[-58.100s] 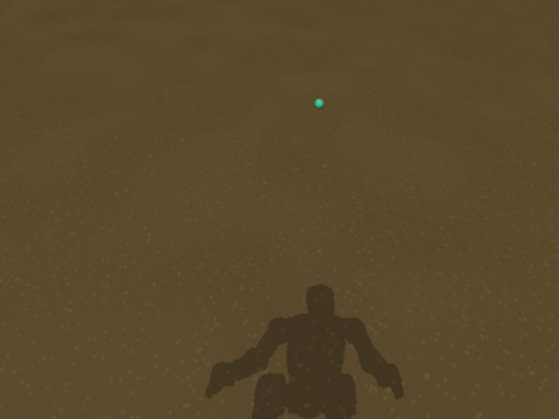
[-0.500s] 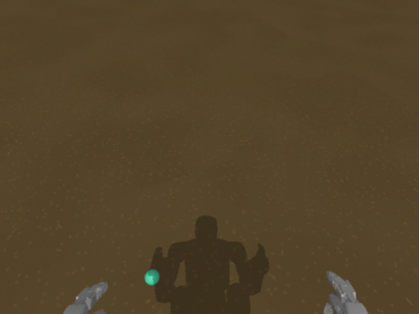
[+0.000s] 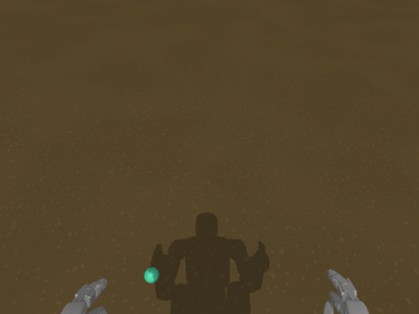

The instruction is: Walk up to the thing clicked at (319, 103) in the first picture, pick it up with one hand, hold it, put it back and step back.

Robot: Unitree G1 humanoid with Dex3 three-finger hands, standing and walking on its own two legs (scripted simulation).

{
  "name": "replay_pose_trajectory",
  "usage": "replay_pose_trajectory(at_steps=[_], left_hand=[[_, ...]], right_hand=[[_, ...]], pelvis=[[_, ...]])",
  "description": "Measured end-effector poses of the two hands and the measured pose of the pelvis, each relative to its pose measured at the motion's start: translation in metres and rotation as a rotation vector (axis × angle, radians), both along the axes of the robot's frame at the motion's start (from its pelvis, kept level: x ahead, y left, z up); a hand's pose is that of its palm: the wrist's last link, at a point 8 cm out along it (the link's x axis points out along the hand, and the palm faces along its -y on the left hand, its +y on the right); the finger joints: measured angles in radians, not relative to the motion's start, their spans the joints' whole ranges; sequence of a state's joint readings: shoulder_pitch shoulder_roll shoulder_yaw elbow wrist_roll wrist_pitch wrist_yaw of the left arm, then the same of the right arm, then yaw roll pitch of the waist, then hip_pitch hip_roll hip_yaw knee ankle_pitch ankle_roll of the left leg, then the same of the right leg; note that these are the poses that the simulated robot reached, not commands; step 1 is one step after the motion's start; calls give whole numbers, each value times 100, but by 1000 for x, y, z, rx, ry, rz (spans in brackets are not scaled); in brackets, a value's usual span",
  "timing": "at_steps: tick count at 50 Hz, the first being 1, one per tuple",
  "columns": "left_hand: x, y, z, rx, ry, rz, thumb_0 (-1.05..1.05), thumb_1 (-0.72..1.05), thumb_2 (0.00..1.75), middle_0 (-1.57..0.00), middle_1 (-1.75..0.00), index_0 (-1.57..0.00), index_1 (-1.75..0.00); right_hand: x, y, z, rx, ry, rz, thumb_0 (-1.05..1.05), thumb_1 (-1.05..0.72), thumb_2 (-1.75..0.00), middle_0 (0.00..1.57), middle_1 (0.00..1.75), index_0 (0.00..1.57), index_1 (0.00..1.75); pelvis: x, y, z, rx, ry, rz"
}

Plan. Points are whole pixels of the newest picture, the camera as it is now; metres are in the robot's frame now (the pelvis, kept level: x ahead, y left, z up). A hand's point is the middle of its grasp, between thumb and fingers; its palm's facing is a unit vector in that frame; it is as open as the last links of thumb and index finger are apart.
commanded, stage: stand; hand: left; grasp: from above
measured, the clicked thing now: (151, 275) +0.48 +0.24 -0.68
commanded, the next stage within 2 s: none
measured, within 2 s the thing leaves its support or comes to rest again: neither
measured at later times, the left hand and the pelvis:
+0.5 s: hand out of the picture +0.07 +0.25 -0.11, palm faces +0.04 -0.94 -0.33, open 7.4 cm; pelvis +0.00 +0.01 +0.05, yaw +0 degrees
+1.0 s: hand out of the picture +0.03 +0.24 -0.09, palm faces +0.04 -0.94 -0.34, open 7.4 cm; pelvis -0.01 +0.00 +0.07, yaw +1 degrees
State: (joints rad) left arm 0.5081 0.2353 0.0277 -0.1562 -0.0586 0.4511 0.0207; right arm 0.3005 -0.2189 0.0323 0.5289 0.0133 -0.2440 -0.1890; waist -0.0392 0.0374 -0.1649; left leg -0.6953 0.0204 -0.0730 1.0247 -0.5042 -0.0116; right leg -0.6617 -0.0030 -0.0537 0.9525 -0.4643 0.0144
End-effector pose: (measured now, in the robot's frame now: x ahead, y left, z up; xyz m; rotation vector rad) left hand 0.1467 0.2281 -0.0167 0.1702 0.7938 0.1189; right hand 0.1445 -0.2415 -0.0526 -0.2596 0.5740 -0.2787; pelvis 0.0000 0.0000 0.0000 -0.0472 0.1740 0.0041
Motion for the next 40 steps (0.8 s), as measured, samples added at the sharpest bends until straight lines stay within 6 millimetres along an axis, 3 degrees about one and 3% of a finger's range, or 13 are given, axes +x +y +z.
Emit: replay_pose_trajectory(at_steps=[3, 8, 18, 28, 40], left_hand=[[4, 2, -2, 24, -17, -16, 1, 90, 89, -20, -30, -20, -30], [6, 24, -30, 110, 14, -33, 1, 90, 89, -20, -30, -21, -30], [-53, 59, -51, 136, 259, 58, 1, 90, 89, -20, -30, -21, -30], [-103, 60, -53, 112, 420, 118, 1, 90, 89, -20, -30, -21, -30], [-121, 58, -44, 118, 467, 132, 0, 90, 89, -20, -30, -21, -30]], right_hand=[[1, 0, -1, -16, 25, 23, 1, -90, -90, 20, 30, 21, 30], [-9, -8, -19, -42, 318, 151, 1, -90, -90, 20, 30, 21, 30], [-46, -26, -18, 11, 502, 53, 1, -90, -90, 20, 30, 21, 30], [-66, -18, -16, 53, 590, 20, 1, -90, -90, 20, 30, 21, 30], [-80, -24, -13, 76, 630, 2, 1, -90, -90, 20, 30, 21, 30]], pelvis=[[0, 1, 1, 2, -21, 1], [-6, 2, 15, 37, -108, 0], [0, 9, 36, 43, -174, -5], [1, 11, 53, 44, -223, 4], [-7, 5, 64, 50, -255, 11]])
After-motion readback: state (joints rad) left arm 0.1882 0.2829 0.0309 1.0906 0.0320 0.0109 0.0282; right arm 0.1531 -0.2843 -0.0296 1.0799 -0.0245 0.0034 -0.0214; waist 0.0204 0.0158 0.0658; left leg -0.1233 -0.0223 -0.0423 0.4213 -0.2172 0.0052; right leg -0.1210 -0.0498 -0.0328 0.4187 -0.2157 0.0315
